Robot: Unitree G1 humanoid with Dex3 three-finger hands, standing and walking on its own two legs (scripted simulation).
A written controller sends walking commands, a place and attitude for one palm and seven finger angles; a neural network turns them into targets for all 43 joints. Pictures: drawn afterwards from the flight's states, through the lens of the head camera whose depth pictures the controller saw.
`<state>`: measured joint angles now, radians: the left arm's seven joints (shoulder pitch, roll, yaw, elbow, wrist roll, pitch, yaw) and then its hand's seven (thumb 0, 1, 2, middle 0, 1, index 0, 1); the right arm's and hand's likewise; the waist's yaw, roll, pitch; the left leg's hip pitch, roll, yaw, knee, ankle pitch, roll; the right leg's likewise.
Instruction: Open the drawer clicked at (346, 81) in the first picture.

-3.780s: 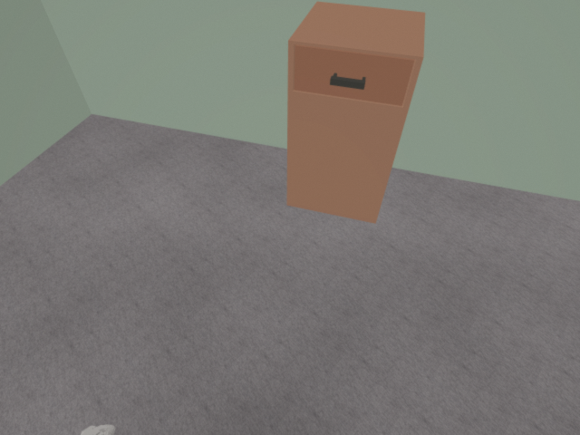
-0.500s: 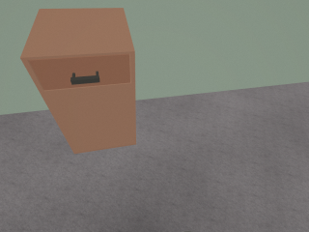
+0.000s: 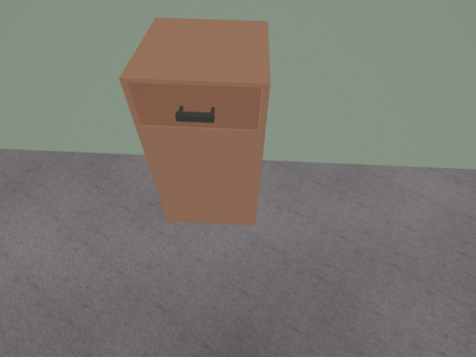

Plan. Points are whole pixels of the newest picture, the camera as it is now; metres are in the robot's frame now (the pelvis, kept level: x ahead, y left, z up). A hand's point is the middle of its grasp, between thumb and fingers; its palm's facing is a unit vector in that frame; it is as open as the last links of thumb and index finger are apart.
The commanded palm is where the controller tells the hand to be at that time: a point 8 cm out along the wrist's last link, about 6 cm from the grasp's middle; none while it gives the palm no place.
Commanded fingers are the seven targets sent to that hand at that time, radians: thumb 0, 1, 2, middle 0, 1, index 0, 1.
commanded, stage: take the last steps up to it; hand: left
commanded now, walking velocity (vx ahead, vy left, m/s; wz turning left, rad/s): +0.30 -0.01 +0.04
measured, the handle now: (196, 113) +0.78 +0.20 -0.08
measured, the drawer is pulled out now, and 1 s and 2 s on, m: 0.00 0.00 0.00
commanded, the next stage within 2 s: come to a stop and stand still in 0.78 s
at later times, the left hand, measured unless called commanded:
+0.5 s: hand (161, 331) +0.19 +0.18 -0.18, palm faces -0.01 -0.98 -0.21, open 7.4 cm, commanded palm none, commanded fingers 0.00 0.90 0.90 -0.20 -0.30 -0.20 -0.30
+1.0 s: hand (171, 310) +0.24 +0.17 -0.19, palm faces +0.09 -0.99 -0.13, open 7.3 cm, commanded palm none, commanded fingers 0.00 0.90 0.90 -0.20 -0.30 -0.20 -0.30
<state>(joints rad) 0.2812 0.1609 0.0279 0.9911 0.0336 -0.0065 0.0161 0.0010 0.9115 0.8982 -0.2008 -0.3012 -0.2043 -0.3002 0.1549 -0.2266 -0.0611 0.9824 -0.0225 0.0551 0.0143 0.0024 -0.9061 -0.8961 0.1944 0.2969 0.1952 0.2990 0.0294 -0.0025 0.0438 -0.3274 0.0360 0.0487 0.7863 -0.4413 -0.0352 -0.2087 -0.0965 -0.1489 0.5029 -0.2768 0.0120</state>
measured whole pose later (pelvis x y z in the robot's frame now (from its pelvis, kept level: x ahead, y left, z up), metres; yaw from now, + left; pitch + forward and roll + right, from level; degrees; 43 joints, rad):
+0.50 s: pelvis +0.12 -0.01 -0.02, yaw +0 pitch -1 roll +0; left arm 0.17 0.19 0.06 1.03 0.02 -0.03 -0.03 0.00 0.91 0.90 -0.19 -0.30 -0.20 -0.30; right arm 0.45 -0.15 -0.03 1.16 -0.03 -0.03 -0.02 0.00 -0.91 -0.90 0.20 0.30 0.20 0.30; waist -0.04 0.01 0.07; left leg -0.01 0.06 0.09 0.51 -0.46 -0.03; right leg -0.38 -0.06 -0.12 0.58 -0.18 -0.02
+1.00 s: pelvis +0.27 +0.01 +0.00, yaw +1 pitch -1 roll -1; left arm 0.33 0.16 0.04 1.13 0.01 0.00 0.02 0.00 0.92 0.90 -0.20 -0.30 -0.20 -0.30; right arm 0.19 -0.14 -0.01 1.02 -0.03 -0.04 -0.03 0.00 -0.92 -0.90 0.20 0.30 0.20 0.30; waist 0.02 -0.05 0.04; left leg -0.28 0.05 0.16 0.54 -0.25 0.05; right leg -0.28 -0.05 -0.07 0.86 -0.49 0.00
